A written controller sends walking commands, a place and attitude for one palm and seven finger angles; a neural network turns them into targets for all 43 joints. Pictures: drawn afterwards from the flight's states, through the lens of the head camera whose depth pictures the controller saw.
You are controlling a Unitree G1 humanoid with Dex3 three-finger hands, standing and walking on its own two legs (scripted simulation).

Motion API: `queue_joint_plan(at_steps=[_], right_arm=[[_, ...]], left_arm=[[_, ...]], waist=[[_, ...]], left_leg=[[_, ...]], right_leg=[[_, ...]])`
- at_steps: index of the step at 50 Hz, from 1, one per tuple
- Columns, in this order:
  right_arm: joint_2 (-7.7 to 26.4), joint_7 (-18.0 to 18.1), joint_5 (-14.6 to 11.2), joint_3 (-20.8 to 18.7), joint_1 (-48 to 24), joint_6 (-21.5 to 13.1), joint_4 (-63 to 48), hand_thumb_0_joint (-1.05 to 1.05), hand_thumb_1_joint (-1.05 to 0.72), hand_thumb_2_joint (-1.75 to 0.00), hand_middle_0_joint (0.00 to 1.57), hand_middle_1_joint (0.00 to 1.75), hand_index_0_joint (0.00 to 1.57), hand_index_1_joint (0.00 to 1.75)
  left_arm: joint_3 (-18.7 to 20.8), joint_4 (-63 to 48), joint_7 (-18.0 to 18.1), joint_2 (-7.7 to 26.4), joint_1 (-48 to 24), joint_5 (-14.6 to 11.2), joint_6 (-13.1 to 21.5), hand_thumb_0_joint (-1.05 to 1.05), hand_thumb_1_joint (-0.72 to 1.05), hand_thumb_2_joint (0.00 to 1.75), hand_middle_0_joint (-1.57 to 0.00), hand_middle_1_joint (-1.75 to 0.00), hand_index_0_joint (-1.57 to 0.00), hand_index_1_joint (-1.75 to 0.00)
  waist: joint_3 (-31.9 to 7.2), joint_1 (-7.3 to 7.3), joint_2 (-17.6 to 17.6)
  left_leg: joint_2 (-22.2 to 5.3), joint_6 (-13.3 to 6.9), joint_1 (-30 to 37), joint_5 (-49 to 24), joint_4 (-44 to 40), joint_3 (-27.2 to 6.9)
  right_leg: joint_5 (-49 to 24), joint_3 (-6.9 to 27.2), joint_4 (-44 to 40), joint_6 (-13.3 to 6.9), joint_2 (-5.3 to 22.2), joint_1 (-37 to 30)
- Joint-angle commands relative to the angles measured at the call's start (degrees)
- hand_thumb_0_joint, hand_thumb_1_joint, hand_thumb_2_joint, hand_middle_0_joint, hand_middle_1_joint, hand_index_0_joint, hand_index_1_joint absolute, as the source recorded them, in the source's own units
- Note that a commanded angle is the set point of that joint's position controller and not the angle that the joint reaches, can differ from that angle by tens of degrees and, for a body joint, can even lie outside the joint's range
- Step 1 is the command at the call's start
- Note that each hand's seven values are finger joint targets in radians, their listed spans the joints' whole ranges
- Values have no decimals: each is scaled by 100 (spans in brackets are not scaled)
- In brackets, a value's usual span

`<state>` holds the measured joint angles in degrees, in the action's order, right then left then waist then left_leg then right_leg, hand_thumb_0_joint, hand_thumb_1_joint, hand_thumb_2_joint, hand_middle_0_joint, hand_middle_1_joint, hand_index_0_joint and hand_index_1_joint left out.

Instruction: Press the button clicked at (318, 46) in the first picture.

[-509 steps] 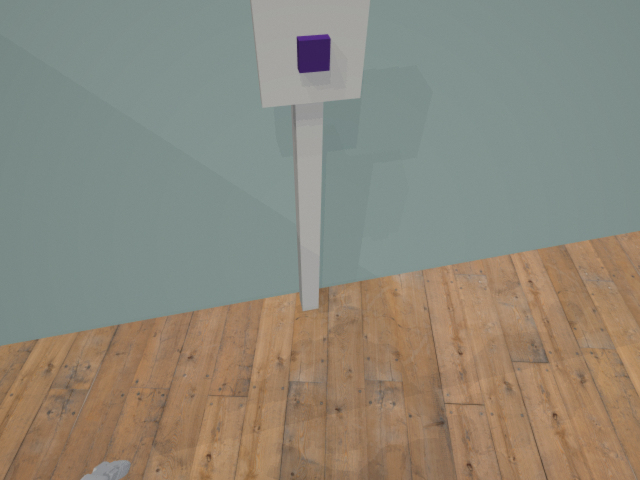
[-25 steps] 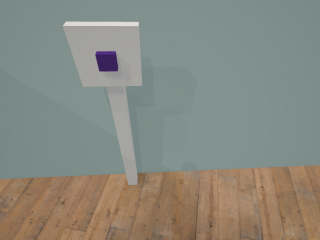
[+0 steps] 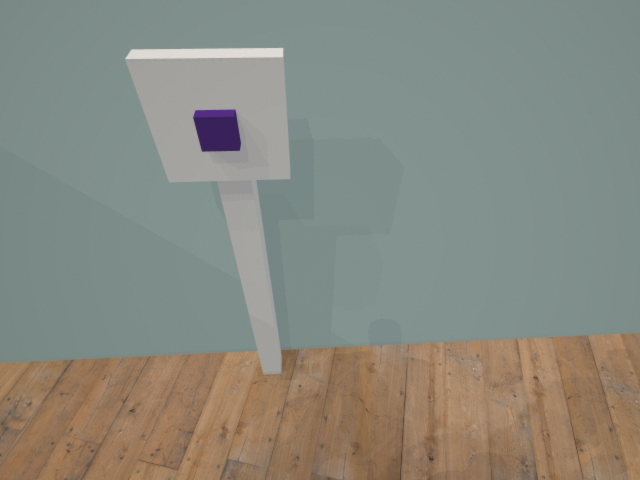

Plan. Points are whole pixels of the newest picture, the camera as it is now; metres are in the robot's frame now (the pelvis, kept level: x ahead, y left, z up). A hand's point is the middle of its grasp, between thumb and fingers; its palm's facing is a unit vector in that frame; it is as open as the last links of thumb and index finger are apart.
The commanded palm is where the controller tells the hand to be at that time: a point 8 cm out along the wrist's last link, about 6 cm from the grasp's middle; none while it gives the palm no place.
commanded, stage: come to a stop and stand still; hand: left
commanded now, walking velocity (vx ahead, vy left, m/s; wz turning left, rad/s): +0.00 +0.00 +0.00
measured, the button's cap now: (218, 129) +0.54 +0.19 +0.17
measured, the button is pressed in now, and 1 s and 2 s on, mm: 0 0 0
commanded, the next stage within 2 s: look again from close up in 0.54 s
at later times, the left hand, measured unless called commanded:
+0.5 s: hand out of the picture +0.08 +0.20 -0.16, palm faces +0.03 -0.96 -0.27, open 7.4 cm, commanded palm none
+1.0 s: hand out of the picture +0.06 +0.19 -0.17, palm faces +0.01 -0.97 -0.23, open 7.4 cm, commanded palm none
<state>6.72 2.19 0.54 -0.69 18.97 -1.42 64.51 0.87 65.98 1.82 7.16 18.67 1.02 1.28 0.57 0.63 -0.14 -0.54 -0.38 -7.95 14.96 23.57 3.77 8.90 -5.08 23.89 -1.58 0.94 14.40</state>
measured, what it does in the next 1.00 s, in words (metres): stands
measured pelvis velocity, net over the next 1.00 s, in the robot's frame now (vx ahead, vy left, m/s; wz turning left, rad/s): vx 0.02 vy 0.00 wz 0.01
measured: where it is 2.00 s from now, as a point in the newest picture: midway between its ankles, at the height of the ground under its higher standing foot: outside the picture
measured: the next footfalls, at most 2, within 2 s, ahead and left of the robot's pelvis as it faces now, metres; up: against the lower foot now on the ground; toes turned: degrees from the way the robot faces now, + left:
none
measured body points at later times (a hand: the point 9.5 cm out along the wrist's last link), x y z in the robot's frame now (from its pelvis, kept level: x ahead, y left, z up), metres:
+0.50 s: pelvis +0.03 -0.01 +0.00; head +0.04 -0.01 +0.45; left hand +0.08 +0.25 -0.14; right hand +0.06 -0.27 -0.15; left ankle -0.02 +0.11 -0.74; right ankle +0.04 -0.10 -0.74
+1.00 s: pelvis +0.02 +0.00 +0.00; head +0.03 -0.02 +0.45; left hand +0.06 +0.24 -0.15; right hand +0.04 -0.22 -0.17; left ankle -0.02 +0.11 -0.74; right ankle +0.04 -0.10 -0.74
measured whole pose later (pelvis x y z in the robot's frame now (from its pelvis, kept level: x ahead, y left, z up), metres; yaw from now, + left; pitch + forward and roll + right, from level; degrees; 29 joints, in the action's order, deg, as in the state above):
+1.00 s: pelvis +0.02 +0.00 +0.00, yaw +0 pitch -2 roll +1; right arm 10.6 1.4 1.0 1.9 16.8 -0.8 60.6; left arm -1.2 62.4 1.0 9.5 13.2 0.3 0.3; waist 1.6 0.0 -2.2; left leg 0.3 -0.6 -5.2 17.7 24.7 3.4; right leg 13.6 -5.1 28.1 -1.1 1.9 12.7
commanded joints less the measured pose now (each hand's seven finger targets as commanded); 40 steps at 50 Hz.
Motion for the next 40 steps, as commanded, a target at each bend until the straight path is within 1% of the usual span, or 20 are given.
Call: queue_joint_plan(at_steps=[1,4,5,7,12,17,21,23,24,25,31,32,33,34,35,36,37,38,39,40], right_arm=[[708,17,-6,-91,361,-57,-79,0,-90,-90,20,30,20,30],[807,22,-5,-90,268,-78,-80,0,-90,-90,20,30,20,30],[829,20,-3,-98,226,-82,-82,0,-90,-90,20,30,20,30],[901,16,-1,-94,171,-80,-92,0,-90,-90,20,30,20,30],[1088,9,4,-109,-27,-81,-111,0,-90,-90,20,30,20,30],[1292,-3,12,-113,-249,-75,-148,0,-90,-90,20,30,20,30],[1456,-7,16,-125,-390,-74,-175,0,-90,-90,20,30,20,30],[1527,-11,19,-130,-493,-73,-190,0,-90,-90,20,30,20,30],[1566,-13,22,-130,-527,-70,-200,0,-90,-90,20,30,20,30],[1604,-17,21,-131,-576,-68,-204,0,-90,-90,20,30,20,30],[1806,-45,27,-132,-761,-43,-266,0,-90,-90,20,30,20,30],[1320,-110,-44,-87,-874,-83,-571,0,-90,-90,20,30,20,30],[965,-105,-46,1,-370,25,-673,0,-90,-90,20,30,20,30],[1035,-98,-34,23,-459,51,-648,0,-90,-90,20,30,20,30],[986,-123,-39,27,-260,68,-661,0,-90,-90,20,30,20,30],[956,-146,16,34,-101,65,-691,0,-90,-90,20,30,20,30],[1063,-155,40,55,-93,40,-733,0,-90,-90,20,30,20,30],[1121,-150,51,61,-176,29,-762,0,-90,-90,20,30,20,30],[1153,-140,54,77,-253,12,-806,0,-90,-90,20,30,20,30],[1201,-129,52,94,-292,-6,-855,0,-90,-90,20,30,20,30]], left_arm=[[66,-164,32,665,237,-26,74,0,90,90,-20,-30,-20,-30],[82,-198,27,792,94,-30,92,0,90,90,-20,-30,-20,-30],[83,-203,25,833,72,-31,96,0,90,90,-20,-30,-20,-30],[87,-229,24,907,-32,-37,97,0,90,90,-20,-30,-20,-30],[114,-309,9,1119,-258,-42,113,0,90,90,-20,-30,-20,-30],[142,-362,-14,1345,-495,-47,117,0,90,90,-20,-30,-20,-30],[165,-408,-25,1493,-657,-52,132,0,90,90,-20,-30,-20,-30],[172,-420,-34,1576,-755,-52,134,0,90,90,-20,-30,-20,-30],[180,-413,-40,1602,-790,-53,134,0,90,90,-20,-30,-20,-30],[178,-425,-47,1638,-815,-53,132,0,90,90,-20,-30,-20,-30],[200,-470,-71,1823,-1038,-50,131,0,90,90,-20,-30,-20,-30],[116,-278,202,1288,-58,-37,177,0,90,90,-20,-30,-20,-30],[91,-463,161,1598,-306,-28,216,0,90,90,-20,-30,-20,-30],[42,-489,116,1519,-406,-37,227,0,90,90,-20,-30,-20,-30],[28,-573,83,1531,-555,-31,186,0,90,90,-20,-30,-20,-30],[27,-691,50,1465,-766,-38,140,0,90,90,-20,-30,-20,-30],[14,-714,27,1409,-793,-59,105,0,90,90,-20,-30,-20,-30],[-13,-731,4,1347,-787,-67,64,0,90,90,-20,-30,-20,-30],[-24,-733,-18,1299,-775,-70,37,0,90,90,-20,-30,-20,-30],[-39,-727,-33,1268,-721,-78,19,0,90,90,-20,-30,-20,-30]], waist=[[446,-10,5],[342,-24,-49],[332,-11,1],[275,-26,-14],[182,-22,4],[145,-11,-73],[-45,-25,-49],[22,-25,-33],[-13,-30,-5],[0,-25,-72],[-15,-41,9],[-144,119,114],[-589,-214,338],[-440,-140,33],[-499,-280,25],[-381,-316,-307],[-273,-280,-256],[-117,-217,-341],[44,-158,-320],[85,-105,-322]], left_leg=[[-625,-147,-523,-252,-700,-638],[-653,-134,-388,-554,-698,-610],[-654,-132,-345,-615,-691,-599],[-664,-117,-309,-754,-676,-601],[-681,-98,-180,-978,-672,-590],[-701,-79,-101,-1041,-712,-592],[-720,-65,57,-1271,-689,-607],[-728,-60,68,-1237,-743,-603],[-731,-55,92,-1192,-758,-607],[-728,-55,100,-1145,-764,-600],[-737,-49,117,-984,-825,-622],[-699,61,-385,-627,560,-41],[-406,80,-623,474,554,-368],[-389,105,-430,556,452,-328],[-399,118,-193,289,289,-259],[-362,94,-54,-67,102,-289],[-469,33,-122,-386,-6,-425],[-568,-24,-230,-601,-141,-532],[-647,-78,-359,-778,-286,-632],[-685,-109,-423,-929,-376,-685]], right_leg=[[-137,715,-460,-32,572,-318],[-436,711,-434,-48,610,-467],[-506,700,-426,-51,622,-485],[-657,695,-404,-62,630,-588],[-990,693,-411,-85,675,-739],[-1089,686,-462,-95,708,-837],[-1400,692,-460,-118,725,-975],[-1410,699,-494,-117,745,-953],[-1368,716,-515,-117,741,-960],[-1316,721,-554,-116,753,-953],[-1143,779,-686,-114,747,-997],[-3490,1033,-236,306,1078,-1106],[-3424,1269,-117,-118,1439,-1553],[-3102,1214,-204,-362,1424,-1217],[-1855,1003,-350,-427,1269,-843],[-993,853,-268,-409,1084,-526],[-498,756,-183,-309,891,-364],[-257,702,-146,-237,746,-313],[-202,633,-76,-188,646,-338],[-224,578,-1,-153,586,-421]])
